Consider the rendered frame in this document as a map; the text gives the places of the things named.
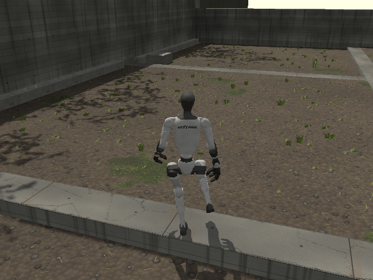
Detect robot right forearm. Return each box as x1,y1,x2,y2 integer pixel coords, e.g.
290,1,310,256
209,141,220,168

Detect robot torso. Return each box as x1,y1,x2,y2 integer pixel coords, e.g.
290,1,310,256
174,114,201,176

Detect robot left upper arm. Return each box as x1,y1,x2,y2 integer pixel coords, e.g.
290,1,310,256
159,117,175,149

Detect robot right upper arm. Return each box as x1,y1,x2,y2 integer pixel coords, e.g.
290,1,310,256
199,117,215,150

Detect robot left forearm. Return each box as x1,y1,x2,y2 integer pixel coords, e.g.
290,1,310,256
154,140,164,157

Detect left robot hand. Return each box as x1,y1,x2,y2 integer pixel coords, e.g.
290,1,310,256
153,154,167,164

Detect right robot foot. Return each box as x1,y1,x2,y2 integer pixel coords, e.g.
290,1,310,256
206,204,214,213

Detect right robot hand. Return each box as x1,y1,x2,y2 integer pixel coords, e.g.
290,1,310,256
206,166,221,182

